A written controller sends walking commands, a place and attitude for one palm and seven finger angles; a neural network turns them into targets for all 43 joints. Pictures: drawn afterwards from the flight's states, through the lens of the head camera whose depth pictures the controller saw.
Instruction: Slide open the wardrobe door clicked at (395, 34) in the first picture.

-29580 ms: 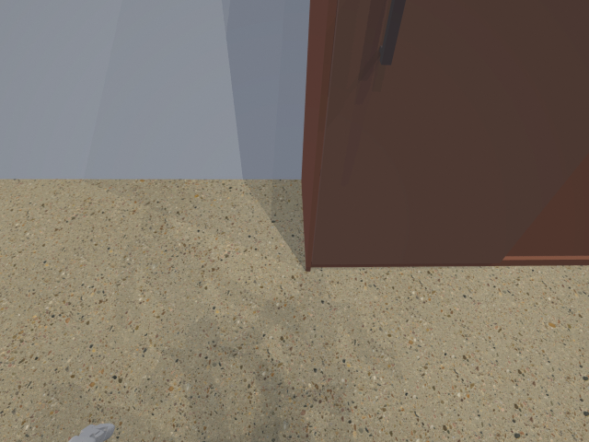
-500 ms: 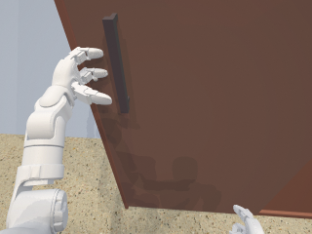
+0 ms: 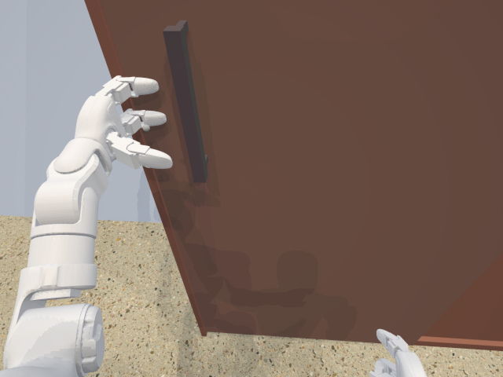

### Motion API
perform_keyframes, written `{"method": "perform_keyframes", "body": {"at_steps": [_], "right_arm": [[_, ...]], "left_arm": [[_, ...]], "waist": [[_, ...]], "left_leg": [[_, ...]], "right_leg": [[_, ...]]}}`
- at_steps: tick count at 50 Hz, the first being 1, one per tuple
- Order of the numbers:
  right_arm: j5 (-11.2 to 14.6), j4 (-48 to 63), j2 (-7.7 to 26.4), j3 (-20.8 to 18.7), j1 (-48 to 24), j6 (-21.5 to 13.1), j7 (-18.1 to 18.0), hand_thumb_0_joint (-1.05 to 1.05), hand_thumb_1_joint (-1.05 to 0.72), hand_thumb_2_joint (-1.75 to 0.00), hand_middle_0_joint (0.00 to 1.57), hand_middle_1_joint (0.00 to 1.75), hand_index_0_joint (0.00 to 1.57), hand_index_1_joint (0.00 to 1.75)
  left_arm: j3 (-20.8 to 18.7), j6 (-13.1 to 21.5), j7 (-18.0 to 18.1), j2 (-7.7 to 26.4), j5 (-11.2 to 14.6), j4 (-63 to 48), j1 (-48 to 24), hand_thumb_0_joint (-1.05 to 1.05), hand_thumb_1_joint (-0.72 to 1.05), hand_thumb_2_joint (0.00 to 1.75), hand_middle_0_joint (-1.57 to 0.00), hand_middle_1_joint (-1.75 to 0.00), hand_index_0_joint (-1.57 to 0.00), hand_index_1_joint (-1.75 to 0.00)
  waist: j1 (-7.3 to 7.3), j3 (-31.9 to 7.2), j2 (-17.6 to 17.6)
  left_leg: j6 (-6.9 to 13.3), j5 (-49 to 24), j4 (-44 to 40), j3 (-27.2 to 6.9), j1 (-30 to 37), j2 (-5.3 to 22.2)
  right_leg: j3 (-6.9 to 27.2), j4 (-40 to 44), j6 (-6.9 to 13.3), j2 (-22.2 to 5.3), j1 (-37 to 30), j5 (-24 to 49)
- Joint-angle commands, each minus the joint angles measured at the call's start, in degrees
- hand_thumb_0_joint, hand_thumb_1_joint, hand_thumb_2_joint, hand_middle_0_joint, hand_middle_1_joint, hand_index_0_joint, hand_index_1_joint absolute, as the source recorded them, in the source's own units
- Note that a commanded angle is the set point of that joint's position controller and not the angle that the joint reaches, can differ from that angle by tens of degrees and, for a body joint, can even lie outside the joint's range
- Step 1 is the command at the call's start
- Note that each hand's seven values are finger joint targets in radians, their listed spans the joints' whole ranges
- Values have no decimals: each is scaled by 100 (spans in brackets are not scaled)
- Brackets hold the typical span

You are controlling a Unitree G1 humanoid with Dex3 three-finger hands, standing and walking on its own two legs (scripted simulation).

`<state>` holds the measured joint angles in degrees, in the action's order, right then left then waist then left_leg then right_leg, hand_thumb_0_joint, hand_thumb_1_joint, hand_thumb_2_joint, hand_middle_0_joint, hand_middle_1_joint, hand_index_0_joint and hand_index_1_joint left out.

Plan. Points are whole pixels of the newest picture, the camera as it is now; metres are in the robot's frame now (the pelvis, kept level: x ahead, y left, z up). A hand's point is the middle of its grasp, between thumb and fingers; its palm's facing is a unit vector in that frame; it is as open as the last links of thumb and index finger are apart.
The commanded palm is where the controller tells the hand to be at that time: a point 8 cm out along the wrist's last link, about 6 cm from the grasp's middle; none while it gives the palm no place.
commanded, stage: move the hooked fingers beside the handle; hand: left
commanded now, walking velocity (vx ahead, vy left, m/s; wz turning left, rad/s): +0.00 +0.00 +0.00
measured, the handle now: (192, 110) +0.44 +0.13 +0.24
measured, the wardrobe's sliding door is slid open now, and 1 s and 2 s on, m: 0.00 0.00 0.00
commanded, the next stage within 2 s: feel for the door with the fingertips in 0.48 s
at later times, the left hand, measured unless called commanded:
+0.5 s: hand (144, 131) +0.37 +0.18 +0.25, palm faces +0.02 -1.00 -0.03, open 14.0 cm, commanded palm +0.35 +0.23 +0.24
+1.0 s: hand (168, 132) +0.37 +0.15 +0.24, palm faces +0.01 -1.00 -0.01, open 14.0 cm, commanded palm +0.35 +0.20 +0.24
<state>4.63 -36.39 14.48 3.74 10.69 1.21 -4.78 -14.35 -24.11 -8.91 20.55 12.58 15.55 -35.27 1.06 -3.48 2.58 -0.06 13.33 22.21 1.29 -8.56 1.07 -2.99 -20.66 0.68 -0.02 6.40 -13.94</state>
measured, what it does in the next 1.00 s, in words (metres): stands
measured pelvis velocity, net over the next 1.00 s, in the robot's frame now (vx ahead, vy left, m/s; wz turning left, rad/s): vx -0.01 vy -0.01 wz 0.01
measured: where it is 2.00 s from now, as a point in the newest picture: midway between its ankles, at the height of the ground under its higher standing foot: outside the picture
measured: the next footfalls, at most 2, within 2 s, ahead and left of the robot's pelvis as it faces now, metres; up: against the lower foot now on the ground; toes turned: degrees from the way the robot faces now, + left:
none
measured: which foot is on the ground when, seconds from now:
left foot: down 0.00-1.00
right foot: down 0.00-1.00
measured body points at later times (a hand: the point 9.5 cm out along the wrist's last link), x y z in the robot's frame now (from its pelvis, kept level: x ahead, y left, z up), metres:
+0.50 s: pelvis +0.00 +0.00 +0.00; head -0.03 -0.02 +0.45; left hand +0.36 +0.23 +0.25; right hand +0.18 -0.23 -0.09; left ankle -0.02 +0.12 -0.75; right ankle -0.03 -0.11 -0.75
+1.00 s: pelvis -0.01 -0.01 +0.00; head -0.04 -0.02 +0.45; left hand +0.37 +0.20 +0.25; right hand +0.18 -0.23 -0.09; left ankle -0.02 +0.12 -0.75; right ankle -0.03 -0.11 -0.75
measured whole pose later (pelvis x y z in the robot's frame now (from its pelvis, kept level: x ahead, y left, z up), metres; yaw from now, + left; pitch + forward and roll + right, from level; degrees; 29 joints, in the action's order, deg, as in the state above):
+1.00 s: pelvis -0.01 -0.01 +0.00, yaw +0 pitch -2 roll +0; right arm 4.2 -37.3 13.8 4.4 8.8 1.2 -4.5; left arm -10.8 -26.5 -5.0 16.0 12.5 13.5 -36.3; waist 1.4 -3.1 2.6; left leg -0.5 12.4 22.3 0.6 -8.3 1.3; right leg -3.6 -21.1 1.1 0.2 6.1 -13.5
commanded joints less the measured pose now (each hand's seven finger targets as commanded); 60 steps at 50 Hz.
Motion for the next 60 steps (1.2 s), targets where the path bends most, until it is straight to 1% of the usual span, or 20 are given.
{"method": "perform_keyframes", "body": {"at_steps": [1, 3, 7, 12, 16, 19, 21, 23, 28, 33, 36, 37, 41, 46, 47, 51, 54, 56, 58, 60], "right_arm": [[36, 966, 680, -293, -867, -332, -70, 0, -90, -90, 20, 30, 20, 30], [32, 934, 653, -278, -865, -367, -82, 0, -90, -90, 20, 30, 20, 30], [15, 930, 668, -274, -872, -381, -74, 0, -90, -90, 20, 30, 20, 30], [29, 922, 661, -266, -916, -365, -72, 0, -90, -90, 20, 30, 20, 30], [14, 926, 691, -286, -892, -346, -58, 0, -90, -90, 20, 30, 20, 30], [17, 1003, 617, -257, -985, -355, -37, 0, -90, -90, 20, 30, 20, 30], [17, 939, 675, -281, -933, -327, -47, 0, -90, -90, 20, 30, 20, 30], [37, 965, 639, -248, -1015, -330, -54, 0, -90, -90, 20, 30, 20, 30], [17, 998, 600, -240, -1059, -359, -44, 0, -90, -90, 20, 30, 20, 30], [35, 923, 595, -233, -1084, -375, -64, 0, -90, -90, 20, 30, 20, 30], [12, 913, 621, -237, -1097, -361, -51, 0, -90, -90, 20, 30, 20, 30], [11, 908, 592, -214, -1107, -358, -45, 0, -90, -90, 20, 30, 20, 30], [-22, 884, 596, -226, -1106, -334, -27, 0, -90, -90, 20, 30, 20, 30], [-25, 825, 591, -223, -1093, -290, -45, 0, -90, -90, 20, 30, 20, 30], [-29, 863, 566, -206, -1115, -308, -39, 0, -90, -90, 20, 30, 20, 30], [-59, 780, 606, -238, -1016, -290, -64, 0, -90, -90, 20, 30, 20, 30], [-54, 806, 564, -238, -996, -313, -64, 0, -90, -90, 20, 30, 20, 30], [-50, 768, 607, -256, -914, -299, -58, 0, -90, -90, 20, 30, 20, 30], [-31, 762, 592, -257, -887, -309, -63, 0, -90, -90, 20, 30, 20, 30], [-41, 759, 609, -286, -839, -339, -63, 0, -90, -90, 20, 30, 20, 30]], "left_arm": [[-362, 391, -23, 1242, 71, -1371, -2546, 0, -50, 30, -30, -120, -30, -120], [-186, 384, -27, 1020, 95, -1418, -2787, 0, -50, 30, -30, -120, -30, -120], [-388, 401, 11, 1257, 91, -1515, -2727, 0, -50, 30, -30, -120, -30, -120], [-231, 331, -7, 1076, 90, -1410, -2678, 0, -50, 30, -30, -120, -30, -120], [-471, 330, 7, 1325, 72, -1373, -2438, 0, -50, 30, -30, -120, -30, -120], [-305, 341, -3, 1039, 108, -1648, -2440, 0, -50, 30, -30, -120, -30, -120], [-464, 307, -8, 1250, 107, -1424, -2259, 0, -50, 30, -30, -120, -30, -120], [-297, 276, -27, 1066, 119, -1491, -2413, 0, -50, 30, -30, -120, -30, -120], [-228, 310, 18, 977, 105, -1899, -2544, 0, -50, 30, -30, -120, -30, -120], [-11, 200, 48, 696, 142, -1624, -2566, 0, -50, 30, -30, -120, -30, -120], [-145, 166, 148, 841, 104, -1621, -2443, 0, -50, 30, -30, -120, -30, -120], [45, 174, 170, 633, 106, -1702, -2675, 0, -50, 30, -30, -120, -30, -120], [-135, 157, 305, 731, 85, -1601, -2487, 0, -50, 30, -30, -120, -30, -120], [-57, 120, 403, 661, 24, -1319, -2687, 0, -50, 30, -30, -120, -30, -120], [155, 154, 411, 451, 14, -1513, -2982, 0, -50, 30, -30, -120, -30, -120], [-191, 232, 483, 871, -34, -1160, -2981, 0, -50, 30, -30, -120, -30, -120], [0, 328, 447, 633, -42, -1207, -3185, 0, -50, 30, -30, -120, -30, -120], [-108, 347, 422, 790, -48, -941, -3011, 0, -50, 30, -30, -120, -30, -120], [107, 343, 374, 546, -32, -857, -3217, 0, -50, 30, -30, -120, -30, -120], [-29, 363, 369, 683, -33, -860, -3304, 0, -50, 30, -30, -120, -30, -120]], "waist": [[26, -1499, -84], [-45, -1410, -93], [19, -1545, -50], [-2, -1406, -54], [75, -1513, -128], [81, -1574, -73], [72, -1437, -286], [38, -1294, -265], [50, -1537, 9], [-16, -1263, -254], [74, -1332, -149], [8, -1340, -101], [94, -1352, -284], [41, -1198, -340], [-7, -1259, -193], [42, -1381, -301], [-8, -1431, -224], [19, -1418, -281], [-63, -1304, -272], [-38, -1467, -301]], "left_leg": [[233, -1903, 17, -105, 828, -113], [249, -1867, 27, -119, 825, -118], [233, -1888, 17, -136, 797, -136], [242, -1823, 19, -116, 769, -133], [236, -1892, 33, -118, 770, -133], [237, -1989, 45, -118, 801, -145], [239, -1877, 28, -110, 749, -124], [249, -1715, 3, -106, 674, -132], [243, -1933, 43, -124, 861, -152], [246, -1567, 12, -152, 756, -134], [232, -1602, 2, -149, 767, -142], [233, -1582, -27, -153, 760, -146], [237, -1601, -31, -140, 710, -145], [241, -1384, -72, -119, 636, -125], [247, -1405, -94, -122, 667, -134], [246, -1445, -84, -121, 663, -137], [266, -1568, -62, -85, 689, -149], [250, -1601, -59, -100, 667, -133], [261, -1501, -59, -90, 631, -137], [272, -1559, -37, -93, 691, -147]], "right_leg": [[47, 83, 71, 65, -167, 2042], [40, 98, 66, 66, -63, 2013], [47, 84, 72, 53, -179, 2026], [50, 94, 63, 48, -89, 1983], [48, 64, 77, 55, -202, 2059], [40, 18, 75, 54, -230, 2187], [36, 74, 57, 63, -196, 2082], [42, 95, 49, 46, -109, 1948], [50, 48, 78, 49, -175, 2093], [26, 125, 45, 60, 29, 1707], [39, 118, 60, 59, -43, 1681], [47, 133, 60, 39, -40, 1673], [49, 137, 54, 52, -141, 1714], [70, 209, 43, 49, -56, 1466], [79, 203, 46, 27, -56, 1485], [95, 203, 50, 44, -167, 1537], [103, 174, 52, 35, -206, 1750], [86, 171, 56, 42, -230, 1774], [86, 193, 40, 41, -108, 1719], [92, 176, 44, 50, -138, 1789]]}}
